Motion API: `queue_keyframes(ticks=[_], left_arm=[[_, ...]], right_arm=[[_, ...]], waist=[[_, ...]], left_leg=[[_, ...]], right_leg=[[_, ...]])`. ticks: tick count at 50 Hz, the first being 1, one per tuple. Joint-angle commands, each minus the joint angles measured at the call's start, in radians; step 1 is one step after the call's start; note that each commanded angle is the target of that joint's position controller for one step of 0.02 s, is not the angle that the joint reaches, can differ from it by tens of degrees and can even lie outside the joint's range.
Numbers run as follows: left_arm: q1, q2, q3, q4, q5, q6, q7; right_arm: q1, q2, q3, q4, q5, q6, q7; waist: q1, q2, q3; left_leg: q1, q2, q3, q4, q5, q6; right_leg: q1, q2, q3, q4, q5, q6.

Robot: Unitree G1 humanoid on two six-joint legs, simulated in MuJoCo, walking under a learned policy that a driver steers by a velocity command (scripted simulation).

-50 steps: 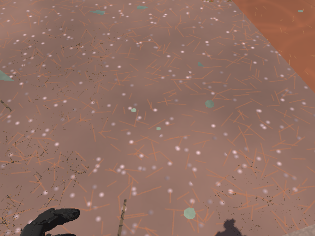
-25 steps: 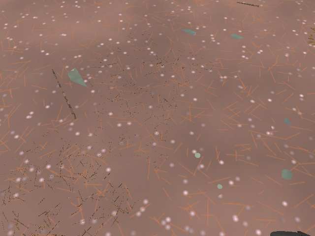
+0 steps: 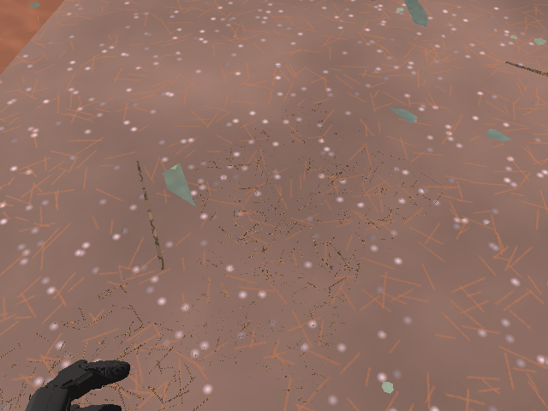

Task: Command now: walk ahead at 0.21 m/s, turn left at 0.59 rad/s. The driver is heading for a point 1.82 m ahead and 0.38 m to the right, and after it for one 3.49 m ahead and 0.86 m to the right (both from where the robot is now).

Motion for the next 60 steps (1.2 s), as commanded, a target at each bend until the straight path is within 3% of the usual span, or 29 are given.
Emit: queue_keyframes(ticks=[1,2,3,4,6,8,12,17,19,20,21,22,23,25,27,30,34,37,39,41,42,43,44,45,46,47,48,50,60], left_arm=[[0.251,0.228,0.071,-0.010,-0.008,0.018,0.007],[0.198,0.159,0.054,-0.043,-0.013,0.032,0.012],[0.149,0.115,0.039,-0.054,-0.010,0.048,0.020],[0.103,0.096,0.029,-0.056,-0.007,0.062,0.023],[0.056,0.113,0.033,-0.040,0.002,0.073,0.028],[0.052,0.126,0.041,-0.025,0.005,0.072,0.031],[0.034,0.158,0.056,-0.010,-0.011,0.084,0.037],[0.052,0.187,0.062,0.025,-0.033,0.102,0.025],[0.041,0.163,0.047,0.048,-0.052,0.108,0.016],[0.081,0.104,0.025,0.075,-0.051,0.105,0.007],[0.122,0.016,-0.008,0.070,-0.007,0.097,-0.010],[0.128,0.031,-0.005,0.066,-0.007,0.099,-0.008],[0.094,0.109,0.013,0.074,-0.018,0.108,-0.001],[0.117,0.136,0.032,0.107,-0.034,0.123,0.012],[0.146,0.164,0.049,0.120,-0.035,0.136,0.023],[0.150,0.138,0.054,0.112,-0.052,0.141,0.030],[0.119,0.091,0.039,0.082,-0.050,0.155,0.026],[0.130,0.100,0.040,0.064,-0.050,0.160,0.012],[0.156,0.106,0.043,0.060,-0.049,0.163,0.001],[0.221,0.108,0.050,0.076,-0.044,0.164,-0.007],[0.236,0.145,0.063,0.076,-0.035,0.162,-0.001],[0.257,0.280,0.096,0.061,-0.032,0.157,0.020],[0.269,0.299,0.093,0.042,0.002,0.139,0.011],[0.252,0.272,0.084,0.032,0.011,0.114,0.004],[0.204,0.249,0.079,0.028,-0.004,0.098,0.008],[0.158,0.222,0.075,0.022,-0.026,0.095,0.015],[0.130,0.194,0.065,0.016,-0.043,0.098,0.024],[0.143,0.181,0.058,0.009,-0.041,0.107,0.036],[0.141,0.223,0.075,-0.018,-0.037,0.132,0.045]], right_arm=[[0.207,-0.070,0.006,-0.089,0.005,-0.017,0.006],[0.133,-0.145,-0.017,-0.071,0.017,-0.004,0.003],[0.022,-0.170,-0.026,-0.091,0.016,0.015,-0.002],[-0.024,-0.166,-0.031,-0.098,0.011,0.035,-0.008],[-0.026,-0.111,-0.024,-0.113,0.012,0.059,-0.010],[-0.025,-0.067,-0.014,-0.120,0.008,0.061,-0.011],[-0.087,-0.061,-0.006,-0.146,-0.001,0.059,0.004],[-0.141,-0.067,-0.006,-0.169,-0.008,0.065,0.028],[-0.079,-0.047,-0.002,-0.135,-0.017,0.057,0.033],[-0.064,-0.058,-0.002,-0.125,-0.027,0.053,0.030],[-0.060,-0.126,-0.007,-0.135,-0.039,0.051,0.016],[-0.147,-0.119,0.008,-0.151,-0.063,0.041,0.014],[-0.192,-0.078,0.016,-0.153,-0.070,0.023,0.021],[-0.236,-0.089,0.012,-0.126,-0.064,-0.004,0.023],[-0.244,-0.097,0.008,-0.107,-0.046,-0.013,0.013],[-0.226,-0.096,0.000,-0.088,-0.032,0.000,-0.004],[-0.251,-0.092,-0.011,-0.074,-0.032,0.018,-0.015],[-0.262,-0.110,-0.022,-0.060,-0.027,0.026,-0.014],[-0.277,-0.122,-0.028,-0.050,-0.015,0.028,-0.014],[-0.298,-0.122,-0.031,-0.035,0.005,0.031,-0.016],[-0.247,-0.099,-0.029,-0.009,0.007,0.030,-0.013],[-0.252,-0.038,-0.013,-0.038,-0.038,0.025,-0.007],[-0.379,-0.041,-0.009,-0.086,-0.039,0.021,-0.015],[-0.384,-0.074,-0.020,-0.078,-0.023,0.020,-0.016],[-0.365,-0.080,-0.025,-0.064,-0.011,0.021,-0.017],[-0.339,-0.086,-0.031,-0.041,-0.014,0.022,-0.024],[-0.327,-0.101,-0.037,-0.032,-0.021,0.022,-0.031],[-0.294,-0.084,-0.036,-0.019,-0.017,0.017,-0.027],[-0.318,-0.071,-0.027,-0.019,-0.008,-0.010,-0.012]], waist=[[0.055,-0.325,-0.449],[0.085,-0.186,-0.357],[0.103,-0.117,-0.255],[0.094,-0.085,-0.181],[0.057,-0.132,-0.090],[0.055,-0.152,-0.092],[0.069,-0.128,-0.149],[0.083,-0.129,-0.116],[0.038,-0.105,-0.118],[0.035,-0.063,-0.115],[0.085,0.157,-0.157],[0.103,0.259,-0.129],[0.073,0.196,-0.097],[0.083,0.191,-0.064],[0.086,0.179,-0.049],[0.070,0.137,-0.066],[0.053,0.128,-0.086],[0.056,0.139,-0.104],[0.075,0.144,-0.107],[0.118,0.137,-0.109],[0.113,0.055,-0.095],[0.083,-0.246,-0.097],[0.152,-0.281,-0.097],[0.152,-0.150,-0.108],[0.118,-0.115,-0.085],[0.097,-0.076,-0.071],[0.084,-0.084,-0.069],[0.076,-0.100,-0.097],[0.108,-0.147,-0.059]], left_leg=[[-0.451,0.018,0.046,0.600,-0.257,-0.066],[-0.503,0.072,0.042,0.685,-0.154,-0.098],[-0.526,0.097,0.091,0.685,-0.076,-0.114],[-0.507,0.124,0.110,0.662,-0.036,-0.125],[-0.406,0.152,0.155,0.557,0.013,-0.124],[-0.363,0.152,0.192,0.462,0.036,-0.123],[-0.293,0.191,0.204,0.284,0.143,-0.107],[-0.171,0.166,0.241,0.066,0.162,-0.059],[-0.021,0.127,0.267,-0.169,0.280,-0.018],[0.100,0.149,0.218,-0.291,0.382,0.007],[0.213,0.373,-0.044,-0.345,0.621,0.059],[0.044,0.487,-0.114,-0.364,0.555,0.199],[-0.040,0.437,-0.060,-0.383,0.446,0.210],[-0.036,0.373,0.039,-0.377,0.427,0.157],[-0.029,0.383,0.082,-0.343,0.624,0.163],[0.061,0.413,0.110,-0.310,0.744,0.194],[0.092,0.432,0.143,-0.298,0.739,0.206],[0.095,0.453,0.158,-0.287,0.756,0.208],[0.085,0.459,0.176,-0.262,0.740,0.188],[0.030,0.430,0.234,-0.186,0.648,0.121],[-0.047,0.373,0.299,-0.081,0.479,0.041],[-0.314,0.238,0.410,0.204,0.129,-0.077],[-0.470,0.101,0.277,0.419,-0.217,-0.110],[-0.499,0.124,0.186,0.522,-0.197,-0.102],[-0.516,0.142,0.163,0.533,-0.102,-0.091],[-0.527,0.153,0.155,0.502,-0.023,-0.093],[-0.517,0.160,0.148,0.478,0.036,-0.099],[-0.465,0.135,0.154,0.481,0.112,-0.116],[-0.338,0.100,0.130,0.105,0.162,-0.144]], right_leg=[[0.789,-0.537,0.621,0.003,0.503,-0.320],[0.697,-0.466,0.541,-0.047,0.294,-0.286],[0.588,-0.403,0.391,-0.069,0.193,-0.238],[0.471,-0.349,0.293,-0.094,0.159,-0.219],[0.273,-0.275,0.153,-0.162,0.105,-0.201],[0.254,-0.272,0.084,-0.190,0.163,-0.223],[0.291,-0.327,0.023,-0.202,0.181,-0.249],[0.273,-0.332,-0.011,-0.186,0.030,-0.225],[0.236,-0.294,-0.030,-0.113,-0.027,-0.179],[0.164,-0.249,-0.060,-0.063,-0.110,-0.106],[0.064,-0.147,-0.153,0.131,-0.347,0.001],[0.042,-0.099,-0.111,0.194,-0.548,0.051],[0.095,-0.116,-0.058,0.267,-0.521,0.065],[0.066,-0.097,-0.044,0.345,-0.468,0.073],[0.043,-0.085,-0.023,0.458,-0.457,0.088],[-0.035,-0.076,-0.028,0.537,-0.477,0.098],[-0.002,-0.089,-0.067,0.427,-0.458,0.097],[0.060,-0.079,-0.102,0.339,-0.432,0.076],[0.112,-0.070,-0.125,0.251,-0.387,0.048],[0.234,-0.038,-0.158,0.054,-0.223,-0.002],[0.317,-0.049,-0.081,-0.062,-0.061,-0.045],[0.473,-0.291,0.263,-0.099,0.332,-0.158],[0.443,-0.435,0.470,-0.140,0.446,-0.357],[0.446,-0.407,0.418,-0.148,0.381,-0.366],[0.446,-0.346,0.336,-0.136,0.311,-0.310],[0.444,-0.298,0.287,-0.129,0.254,-0.258],[0.438,-0.277,0.267,-0.131,0.250,-0.232],[0.428,-0.244,0.244,-0.134,0.272,-0.227],[0.342,-0.194,0.351,-0.138,-0.027,-0.227]])
Keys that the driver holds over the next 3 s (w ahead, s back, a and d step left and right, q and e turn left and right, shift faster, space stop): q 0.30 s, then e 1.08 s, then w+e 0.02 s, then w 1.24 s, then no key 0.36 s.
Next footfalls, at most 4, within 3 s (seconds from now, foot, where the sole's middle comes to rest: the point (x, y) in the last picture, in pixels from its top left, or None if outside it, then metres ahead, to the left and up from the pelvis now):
0.40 left None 0.10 0.14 -0.76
0.84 right None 0.09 -0.10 -0.76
1.38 left None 0.16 0.11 -0.76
1.78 right None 0.15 -0.17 -0.76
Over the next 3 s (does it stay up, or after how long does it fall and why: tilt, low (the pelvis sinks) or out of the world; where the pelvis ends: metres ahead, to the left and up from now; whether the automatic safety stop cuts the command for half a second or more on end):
stays up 0.67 -0.32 0.02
